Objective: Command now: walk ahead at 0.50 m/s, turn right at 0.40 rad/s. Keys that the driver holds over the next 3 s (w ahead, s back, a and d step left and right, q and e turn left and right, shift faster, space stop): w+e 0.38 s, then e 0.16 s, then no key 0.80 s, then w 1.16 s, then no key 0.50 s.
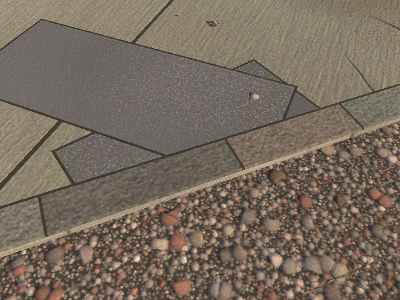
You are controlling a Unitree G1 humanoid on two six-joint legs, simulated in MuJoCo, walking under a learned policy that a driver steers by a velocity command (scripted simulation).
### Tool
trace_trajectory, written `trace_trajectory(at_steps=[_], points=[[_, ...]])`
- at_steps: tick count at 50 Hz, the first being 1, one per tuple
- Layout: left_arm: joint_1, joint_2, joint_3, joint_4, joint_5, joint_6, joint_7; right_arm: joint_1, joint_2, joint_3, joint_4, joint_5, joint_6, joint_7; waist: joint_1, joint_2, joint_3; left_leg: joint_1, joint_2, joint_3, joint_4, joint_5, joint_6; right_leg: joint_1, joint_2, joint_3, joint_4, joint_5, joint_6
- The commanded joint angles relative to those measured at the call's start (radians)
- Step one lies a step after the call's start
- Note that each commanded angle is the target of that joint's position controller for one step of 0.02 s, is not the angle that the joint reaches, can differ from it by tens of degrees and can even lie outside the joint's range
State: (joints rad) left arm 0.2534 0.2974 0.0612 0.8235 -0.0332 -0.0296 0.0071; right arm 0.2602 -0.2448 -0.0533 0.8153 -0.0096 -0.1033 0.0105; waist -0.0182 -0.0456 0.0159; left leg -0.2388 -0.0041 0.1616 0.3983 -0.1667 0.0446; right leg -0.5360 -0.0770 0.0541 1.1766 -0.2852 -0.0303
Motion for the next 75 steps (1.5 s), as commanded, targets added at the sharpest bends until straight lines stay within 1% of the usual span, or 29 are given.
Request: trace_trajectory(at_steps=[1, 12, 14, 16, 17, 18, 19, 20, 23, 26, 29, 36, 39, 40, 41, 42, 43, 44, 46, 48, 53, 54, 56, 57, 60, 67, 69, 72, 75], points=[[0.025, 0.022, 0.011, -0.054, 0.007, 0.021, 0.003, -0.042, -0.115, -0.032, -0.044, -0.007, -0.027, -0.010, 0.029, 0.111, 0.020, 0.046, 0.281, -0.201, -0.291, 0.033, 0.149, -0.097, -0.060, 0.043, -0.060, 0.053, 0.019], [-0.238, 0.027, 0.005, -0.159, 0.013, 0.018, -0.051, 0.032, -0.213, -0.073, 0.009, 0.024, 0.026, -0.023, -0.048, 0.105, 0.076, 0.266, 0.325, 0.022, -0.241, 0.122, 0.104, -0.113, -0.039, -0.086, -0.487, 0.184, -0.007], [-0.211, 0.051, 0.017, -0.168, 0.018, 0.024, -0.056, 0.013, -0.236, -0.080, 0.009, 0.038, 0.039, -0.020, -0.013, 0.124, 0.054, 0.304, 0.333, 0.048, -0.136, 0.363, 0.084, -0.044, 0.003, -0.130, -0.502, 0.079, -0.043], [0.018, 0.112, 0.061, -0.114, 0.013, 0.026, -0.053, -0.033, -0.243, -0.080, -0.002, 0.055, 0.054, -0.018, 0.125, 0.113, -0.073, 0.252, 0.280, 0.111, 0.192, 0.671, 0.036, 0.266, 0.109, -0.199, -0.586, 0.103, -0.097], [0.186, 0.192, 0.102, -0.063, 0.005, 0.030, -0.037, -0.011, -0.207, -0.065, -0.009, 0.039, 0.052, -0.021, 0.189, 0.050, -0.157, 0.068, 0.235, 0.119, 0.462, 0.513, -0.016, 0.547, 0.120, -0.127, -0.618, 0.141, -0.134], [0.188, 0.336, 0.127, -0.063, 0.002, 0.031, -0.020, 0.033, -0.065, -0.023, -0.070, -0.015, 0.034, -0.022, 0.094, -0.261, -0.168, -0.376, 0.064, 0.088, 0.841, -0.298, -0.101, 0.799, -0.138, 0.401, -0.712, 0.055, -0.285], [0.181, 0.288, 0.104, -0.117, 0.018, 0.003, -0.031, -0.006, -0.094, -0.015, -0.088, 0.014, -0.006, -0.018, 0.118, -0.153, -0.347, -0.522, -0.017, -0.195, 1.022, -0.448, -0.105, 0.896, -0.268, 0.811, -0.902, -0.135, -0.398], [0.142, 0.216, 0.082, -0.116, 0.028, -0.020, -0.039, -0.112, -0.156, -0.029, -0.114, 0.058, -0.029, -0.013, 0.139, -0.058, -0.231, -0.628, 0.025, -0.236, 1.042, -0.358, -0.082, 0.849, -0.264, 0.704, -0.928, 0.003, -0.351], [-0.029, 0.110, 0.049, -0.157, 0.034, -0.027, -0.027, -0.099, -0.179, -0.039, -0.095, 0.002, -0.035, -0.029, 0.026, 0.004, -0.092, -0.462, 0.119, -0.235, 0.882, -0.196, -0.063, 0.496, -0.153, 0.337, -0.866, 0.525, -0.262], [-0.030, 0.124, 0.049, -0.173, 0.036, -0.019, -0.008, -0.071, -0.145, -0.038, -0.101, -0.005, 0.012, -0.024, -0.011, 0.012, -0.089, -0.411, 0.096, -0.212, 0.861, -0.175, -0.091, 0.388, -0.120, 0.241, -0.873, 0.770, -0.257], [-0.012, 0.136, 0.052, -0.166, 0.026, 0.001, 0.014, -0.152, -0.076, -0.009, -0.136, -0.010, 0.035, -0.030, 0.000, 0.006, -0.068, -0.419, 0.061, -0.163, 0.620, -0.090, -0.112, 0.342, -0.057, 0.141, -0.866, 0.832, -0.209], [0.039, 0.109, 0.031, -0.135, 0.030, 0.033, 0.029, -0.252, -0.101, -0.010, -0.152, 0.004, 0.032, -0.009, 0.056, -0.069, -0.120, -0.318, 0.016, -0.143, 0.342, 0.053, -0.076, 0.475, -0.092, 0.160, -0.775, 0.857, -0.142], [0.001, 0.095, 0.021, -0.132, 0.026, 0.024, 0.028, -0.142, -0.137, -0.028, -0.122, -0.021, 0.014, -0.003, -0.017, -0.065, -0.141, -0.067, -0.001, -0.138, 0.105, 0.297, 0.001, 0.435, -0.032, 0.152, -0.644, 0.893, -0.085], [0.052, 0.073, 0.015, -0.145, 0.050, 0.013, 0.027, -0.100, -0.206, -0.042, -0.130, -0.039, 0.011, -0.012, 0.000, 0.031, -0.217, 0.129, 0.139, -0.296, 0.120, 0.699, 0.082, 0.343, 0.052, 0.124, -0.528, 0.679, -0.028], [0.141, 0.060, 0.015, -0.134, 0.042, 0.015, 0.030, -0.044, -0.190, -0.038, -0.117, -0.052, 0.031, -0.018, 0.015, 0.237, -0.343, 0.284, 0.348, -0.538, 0.109, 0.795, 0.291, 0.192, 0.146, 0.099, -0.290, 0.175, 0.053], [0.061, 0.115, 0.023, -0.140, 0.041, 0.034, 0.021, -0.025, -0.126, -0.023, -0.110, -0.042, 0.041, -0.025, -0.035, 0.311, -0.355, 0.234, 0.403, -0.712, 0.001, 0.655, 0.357, 0.134, 0.182, 0.116, -0.102, -0.382, 0.083], [0.053, 0.148, 0.042, -0.135, 0.023, 0.052, 0.012, -0.083, -0.121, -0.017, -0.115, -0.016, 0.044, -0.025, -0.008, 0.205, -0.251, 0.137, 0.390, -0.659, -0.014, 0.394, 0.319, 0.071, 0.151, 0.135, 0.035, -0.399, 0.081], [0.025, 0.121, 0.036, -0.126, 0.021, 0.067, 0.012, -0.120, -0.120, -0.019, -0.118, -0.001, 0.054, -0.030, 0.003, 0.146, -0.164, 0.042, 0.336, -0.574, -0.034, 0.219, 0.264, 0.039, 0.124, 0.098, 0.070, -0.350, 0.080], [0.035, 0.068, 0.024, -0.112, 0.030, 0.087, 0.016, -0.205, -0.101, -0.011, -0.119, 0.006, 0.063, -0.034, 0.053, 0.131, -0.079, -0.130, 0.245, -0.429, -0.110, -0.021, 0.171, 0.131, 0.068, 0.060, -0.120, -0.249, 0.080], [0.039, 0.004, 0.003, -0.093, 0.031, 0.083, 0.013, -0.233, -0.099, -0.018, -0.109, 0.005, 0.080, -0.035, 0.052, 0.186, -0.072, -0.174, 0.166, -0.308, -0.111, 0.000, 0.144, 0.241, 0.081, -0.014, -0.361, -0.197, 0.090], [0.055, 0.016, 0.006, -0.043, 0.035, 0.068, -0.011, -0.147, -0.104, -0.025, -0.061, 0.012, 0.105, -0.060, 0.037, 0.147, -0.134, -0.172, 0.158, -0.288, 0.010, -0.190, 0.116, 0.469, 0.099, -0.061, -0.784, 0.137, 0.040], [0.063, 0.026, 0.005, -0.042, 0.048, 0.073, -0.013, -0.133, -0.069, -0.014, -0.052, 0.000, 0.104, -0.055, 0.033, 0.113, -0.115, -0.229, 0.128, -0.266, 0.073, -0.271, 0.061, 0.494, 0.067, -0.028, -0.793, 0.091, 0.019], [-0.024, 0.077, -0.006, -0.094, 0.077, 0.074, -0.002, -0.102, 0.002, 0.004, -0.045, -0.010, 0.097, -0.040, -0.027, -0.149, -0.049, -0.290, 0.013, -0.125, 0.379, -0.367, -0.067, 0.310, -0.194, 0.237, -0.893, 0.076, -0.094], [-0.085, 0.097, 0.003, -0.103, 0.100, 0.061, -0.004, -0.118, -0.053, -0.007, -0.048, -0.003, 0.095, -0.042, -0.011, -0.185, -0.003, -0.148, 0.048, -0.174, 0.370, -0.298, -0.065, 0.099, -0.211, 0.287, -0.982, -0.196, -0.154], [-0.092, 0.038, -0.017, -0.059, 0.076, 0.021, 0.002, -0.141, -0.080, -0.021, -0.006, -0.021, 0.092, -0.058, -0.020, -0.135, 0.067, -0.071, 0.052, -0.170, 0.222, -0.030, -0.065, 0.106, -0.060, 0.161, -0.967, -0.250, -0.029], [0.067, 0.041, -0.007, 0.035, 0.045, 0.019, 0.015, -0.131, -0.059, -0.016, 0.090, 0.002, 0.083, -0.043, 0.010, -0.017, -0.044, -0.088, 0.064, -0.189, 0.174, 0.028, -0.064, 0.390, -0.039, 0.090, -0.852, 0.392, 0.025], [0.109, 0.036, -0.004, 0.059, 0.041, 0.030, 0.017, -0.134, -0.048, -0.013, 0.117, 0.008, 0.088, -0.042, 0.030, -0.024, -0.065, -0.130, 0.035, -0.143, 0.216, -0.082, -0.068, 0.441, -0.046, 0.119, -0.894, 0.188, -0.008], [0.139, 0.103, 0.018, 0.055, 0.038, 0.029, 0.016, -0.248, -0.092, -0.025, 0.086, 0.027, 0.073, -0.044, 0.094, -0.103, 0.063, -0.403, 0.019, -0.104, 0.402, -0.284, -0.038, 0.496, -0.184, 0.350, -1.040, -0.336, -0.158], [0.210, 0.067, 0.017, 0.087, 0.034, 0.003, 0.019, -0.267, -0.085, -0.026, 0.080, 0.044, 0.037, -0.027, 0.096, -0.097, 0.111, -0.676, 0.090, -0.157, 0.605, -0.303, 0.009, 0.669, -0.247, 0.400, -1.044, -0.218, -0.207]])
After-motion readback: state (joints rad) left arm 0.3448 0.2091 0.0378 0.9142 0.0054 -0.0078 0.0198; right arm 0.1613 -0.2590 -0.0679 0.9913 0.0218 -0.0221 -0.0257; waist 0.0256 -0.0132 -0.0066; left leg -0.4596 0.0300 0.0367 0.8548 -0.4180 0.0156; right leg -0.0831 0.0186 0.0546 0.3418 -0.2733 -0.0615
